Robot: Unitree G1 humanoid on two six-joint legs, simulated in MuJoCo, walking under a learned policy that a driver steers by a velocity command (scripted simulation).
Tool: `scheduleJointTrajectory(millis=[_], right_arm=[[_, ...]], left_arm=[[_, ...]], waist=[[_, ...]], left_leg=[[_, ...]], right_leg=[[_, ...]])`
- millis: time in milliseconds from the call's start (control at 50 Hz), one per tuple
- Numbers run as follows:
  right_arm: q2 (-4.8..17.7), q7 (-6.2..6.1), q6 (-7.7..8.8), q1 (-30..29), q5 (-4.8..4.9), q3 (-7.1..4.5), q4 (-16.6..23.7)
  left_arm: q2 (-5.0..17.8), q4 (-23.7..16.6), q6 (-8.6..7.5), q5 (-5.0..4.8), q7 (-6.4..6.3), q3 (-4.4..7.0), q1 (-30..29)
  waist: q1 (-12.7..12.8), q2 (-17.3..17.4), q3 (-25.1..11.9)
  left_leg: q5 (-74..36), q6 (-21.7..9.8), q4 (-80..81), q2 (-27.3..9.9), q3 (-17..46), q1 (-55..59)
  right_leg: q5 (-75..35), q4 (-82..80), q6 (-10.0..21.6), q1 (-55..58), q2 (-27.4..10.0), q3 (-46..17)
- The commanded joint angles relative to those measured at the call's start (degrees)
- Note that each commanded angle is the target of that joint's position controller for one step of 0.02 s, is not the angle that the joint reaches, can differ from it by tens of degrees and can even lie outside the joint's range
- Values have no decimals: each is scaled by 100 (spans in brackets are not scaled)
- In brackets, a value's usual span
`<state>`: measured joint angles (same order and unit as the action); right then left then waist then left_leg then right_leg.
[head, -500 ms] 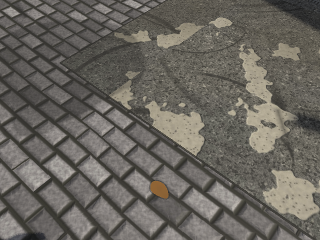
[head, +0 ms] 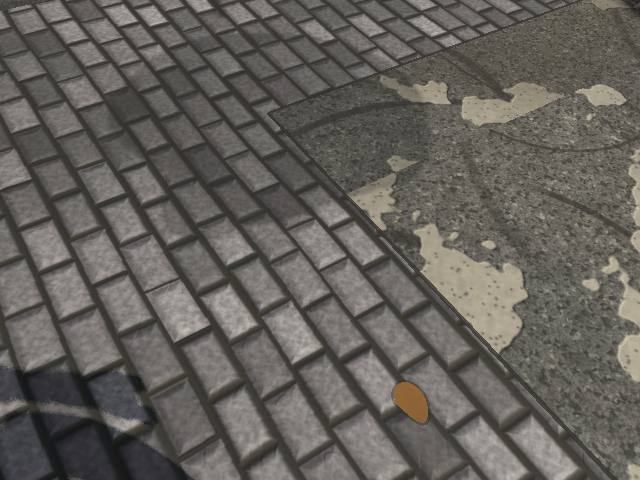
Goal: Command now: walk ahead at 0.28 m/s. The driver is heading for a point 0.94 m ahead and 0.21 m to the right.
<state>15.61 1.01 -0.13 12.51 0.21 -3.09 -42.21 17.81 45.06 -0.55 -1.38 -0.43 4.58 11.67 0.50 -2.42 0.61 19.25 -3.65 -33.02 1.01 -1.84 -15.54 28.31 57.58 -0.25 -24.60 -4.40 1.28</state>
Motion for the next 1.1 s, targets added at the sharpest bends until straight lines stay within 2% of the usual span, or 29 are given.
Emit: scheduleJointTrajectory(millis=[20, 80, 140, 240, 340, 400, 440, 460, 480, 500, 520, 540, 560, 580, 600, 660, 760, 800, 860, 900, 920, 940, 960, 980, 1000, 1020, 1040, 1060, 1100], right_arm=[[896, -104, 316, 168, -15, -199, 173], [751, -170, 471, 314, -118, -177, 104], [697, -185, 527, 570, -129, -187, -23], [772, -203, 523, 611, -82, -213, -157], [869, -201, 403, 1026, 9, -257, -387], [1089, -252, 302, 961, 37, -299, -360], [1241, -322, 224, 851, 36, -323, -308], [1254, -350, 254, 751, 47, -300, -239], [552, -268, 397, 1096, -118, -79, 58], [475, -179, 658, 1022, -35, 20, 157], [887, -99, 803, 261, 206, -110, 355], [878, -84, 882, 71, 247, -80, 474], [832, -120, 902, 72, 112, -92, 431], [879, -140, 848, 176, 5, -143, 391], [870, -127, 765, 308, -33, -158, 386], [682, -139, 590, 334, -124, -114, 444], [360, -72, 643, -775, -68, 52, 670], [472, -11, 680, -969, 31, 26, 724], [689, 64, 703, -1017, 60, -47, 797], [775, 91, 697, -755, 69, -91, 778], [899, 80, 693, -254, 55, -172, 647], [1123, 59, 688, 514, 21, -274, 467], [1653, 75, 686, 1095, -65, -379, 452], [1539, 143, 635, 1414, 62, -384, 302], [1122, 144, 622, 1202, 122, -250, 376], [960, 113, 582, 906, 54, -209, 468], [937, 105, 548, 696, -9, -191, 505], [835, 81, 546, 562, -32, -157, 540], [770, 35, 525, 475, -15, -131, 575]], left_arm=[[698, -465, -196, 17, -5, 170, -544], [476, -227, -243, -24, 60, 139, -284], [316, -220, -258, -31, 69, 112, -331], [135, -420, -276, 12, 183, -3, -715], [-43, -847, -342, -10, 410, -147, -1382], [143, -1018, -329, -31, 497, -65, -1210], [608, -816, -284, -52, 454, 176, -24], [941, -614, -236, -53, 349, 357, 905], [1528, -525, -187, -34, 222, 491, 1435], [1406, -653, -255, -2, 217, 399, 1409], [1016, -618, -296, 51, 221, 282, 1261], [837, -631, -327, 22, 220, 223, 913], [686, -709, -335, 10, 219, 168, 481], [521, -817, -344, 65, 202, 108, 177], [497, -913, -345, 112, 180, 95, 15], [661, -883, -388, 74, 105, 136, -21], [706, -614, -362, 36, 20, 119, 480], [776, -494, -355, 21, 33, 120, 681], [805, -382, -334, 39, 43, 120, 762], [834, -328, -292, 62, 34, 133, 706], [804, -335, -267, 77, 30, 118, 608], [644, -372, -244, 138, 8, 50, 641], [314, -521, -302, 193, -11, -67, 1268], [210, -515, -398, 150, 5, -126, 1417], [668, -607, -486, 39, 57, -53, 980], [709, -740, -545, -23, 92, -55, 364], [627, -848, -596, 69, 92, -74, 0], [604, -878, -609, 177, 79, -45, -50], [491, -870, -582, 239, 75, -49, 92]], waist=[[-266, 1060, 363], [-212, 804, 273], [-304, 608, 279], [-435, 652, 555], [-662, 534, 827], [-350, 866, 354], [363, 1010, -474], [891, 772, -942], [647, -613, -1592], [568, -580, -2489], [794, -232, -1775], [559, -7, -1028], [246, 342, -569], [23, 240, -313], [-134, 80, -230], [-262, 9, -75], [297, -192, 8], [403, -273, 7], [364, -351, 83], [172, -413, 88], [-123, -310, -182], [-454, -32, -798], [-327, 1107, -1701], [-350, 2293, -1940], [-454, 1500, -1396], [-505, 881, -798], [-424, 426, -323], [-269, 382, -236], [-90, 681, -275]], left_leg=[[1399, -836, 2485, -1738, 2434, 1197], [-137, -602, 2672, -1476, 1381, 1347], [-965, -569, 2693, -1448, 685, 1599], [-1547, -523, 2893, -1483, -87, 1547], [-2591, -504, 2571, -1670, -573, 2153], [-5587, -353, 1581, -1708, -843, 2435], [-6960, -174, -134, -1604, -988, 2144], [-6111, 38, -1489, -1401, -1025, 1089], [-1459, 410, -3756, -590, -883, -1485], [1430, 447, -4906, 217, 474, -2464], [980, 335, -5014, -154, 897, -3048], [457, 224, -4529, -426, 809, -3048], [168, 242, -3961, -641, 742, -2766], [-54, 301, -3616, -785, 731, -2382], [-182, 385, -3491, -832, 722, -2075], [-546, 716, -2765, -805, 495, -1835], [-2546, 824, -444, -480, 262, -1334], [-2714, 731, -79, -445, 332, -1335], [-2194, 384, 191, -479, 415, -1599], [-1633, 120, 289, -381, 304, -1396], [-1561, -55, 434, -190, 131, -748], [-1843, -274, 325, -305, 308, 399], [-1535, -1049, 401, -1445, 2388, 2356], [-218, -1624, 1523, -2031, 4717, 3267], [720, -1375, 1713, -2026, 4670, 3075], [487, -1182, 1714, -1808, 3898, 2396], [-168, -1125, 1788, -1580, 3338, 1710], [-782, -1073, 1846, -1393, 2985, 1347], [-1507, -1085, 2003, -1111, 2590, 1058]], right_leg=[[-921, 545, 111, -2199, -295, -494], [-2021, 386, 50, -2058, -219, -576], [-2528, -110, -67, -2252, -9, -846], [-3199, -1306, -129, -2004, -17, -484], [-2822, -2145, 183, -2023, 46, 50], [-2089, -2268, 525, -1152, 494, 542], [-1886, -2374, 856, 562, 925, 667], [-2112, -2704, 1117, 2248, 856, 237], [-1464, -2727, 1983, 4601, -715, -2470], [-829, -3754, 2654, 5209, -1603, -5076], [-929, -4062, 2259, 4749, -1383, -4258], [-1273, -4120, 2020, 3823, -1135, -3399], [-1748, -4213, 1833, 2905, -853, -2820], [-2220, -4357, 1761, 2229, -630, -2397], [-2453, -4513, 1782, 1751, -514, -2238], [-3126, -4668, 1809, 896, -317, -1700], [-2585, -4523, 1347, 731, 14, -1106], [-2295, -4406, 1314, 1101, -239, -1295], [-2437, -4105, 1197, 1880, -715, -1540], [-3284, -3786, 1056, 2257, -841, -1475], [-4293, -3137, 927, 2322, -631, -1226], [-4646, -1946, 750, 2047, -289, -868], [-3065, 109, 345, 444, 399, -467], [145, 1422, 66, -1108, 1001, -532], [67, 1873, 151, -1803, 621, -955], [-380, 1778, 215, -1897, 399, -845], [-680, 1389, 242, -1887, 238, -729], [-971, 900, 231, -1645, 57, -754], [-1199, 363, 95, -1261, 15, -680]])
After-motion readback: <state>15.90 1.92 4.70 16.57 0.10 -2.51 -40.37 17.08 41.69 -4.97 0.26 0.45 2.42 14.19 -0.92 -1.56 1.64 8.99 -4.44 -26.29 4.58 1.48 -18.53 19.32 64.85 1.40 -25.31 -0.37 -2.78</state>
